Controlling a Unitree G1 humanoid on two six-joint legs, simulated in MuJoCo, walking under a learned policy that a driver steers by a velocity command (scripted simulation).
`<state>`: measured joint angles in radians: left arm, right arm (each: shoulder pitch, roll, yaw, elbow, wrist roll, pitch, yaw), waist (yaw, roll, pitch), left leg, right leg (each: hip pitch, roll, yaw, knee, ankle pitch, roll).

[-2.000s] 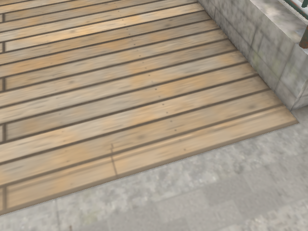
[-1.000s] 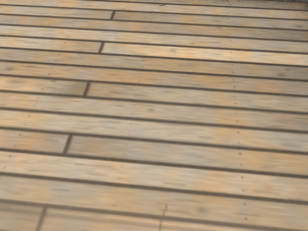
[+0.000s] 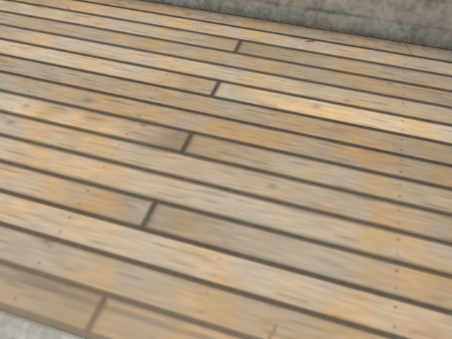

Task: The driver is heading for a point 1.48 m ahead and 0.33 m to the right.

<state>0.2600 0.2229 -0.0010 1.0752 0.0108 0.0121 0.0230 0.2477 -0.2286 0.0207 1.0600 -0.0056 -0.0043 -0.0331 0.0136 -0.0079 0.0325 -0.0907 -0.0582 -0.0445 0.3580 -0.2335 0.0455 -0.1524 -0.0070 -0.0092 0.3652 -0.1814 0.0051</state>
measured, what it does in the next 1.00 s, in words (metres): stands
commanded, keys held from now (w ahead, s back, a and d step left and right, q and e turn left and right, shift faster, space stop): no key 1.00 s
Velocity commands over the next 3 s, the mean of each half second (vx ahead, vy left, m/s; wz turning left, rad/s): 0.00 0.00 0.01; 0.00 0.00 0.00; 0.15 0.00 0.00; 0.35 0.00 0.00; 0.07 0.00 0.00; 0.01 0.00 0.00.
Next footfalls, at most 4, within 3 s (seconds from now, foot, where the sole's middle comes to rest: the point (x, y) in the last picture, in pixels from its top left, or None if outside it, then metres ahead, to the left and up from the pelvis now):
1.92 left None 0.44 0.00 -0.78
2.32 right None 0.41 -0.19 -0.78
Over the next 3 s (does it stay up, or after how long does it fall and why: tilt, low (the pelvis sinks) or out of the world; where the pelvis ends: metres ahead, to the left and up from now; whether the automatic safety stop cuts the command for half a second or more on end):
stays up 0.40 -0.09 0.00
